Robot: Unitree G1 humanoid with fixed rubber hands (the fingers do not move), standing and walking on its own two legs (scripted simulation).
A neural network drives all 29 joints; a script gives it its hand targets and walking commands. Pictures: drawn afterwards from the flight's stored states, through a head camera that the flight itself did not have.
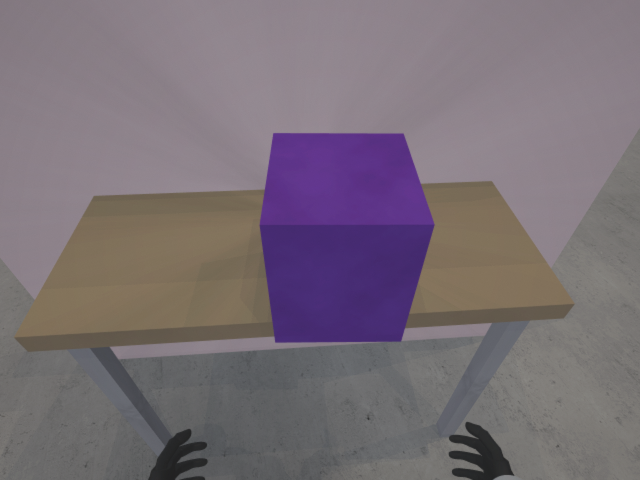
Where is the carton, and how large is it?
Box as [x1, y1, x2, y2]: [260, 133, 434, 342]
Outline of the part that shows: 273,133 260,219 260,231 275,342 400,341 434,224 403,134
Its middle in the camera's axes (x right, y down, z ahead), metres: +0.03 +0.00 +0.60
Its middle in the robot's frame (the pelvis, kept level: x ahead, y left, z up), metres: +0.46 -0.01 +0.06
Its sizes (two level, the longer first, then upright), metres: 0.210 0.200 0.250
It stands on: a table, 0.71 m high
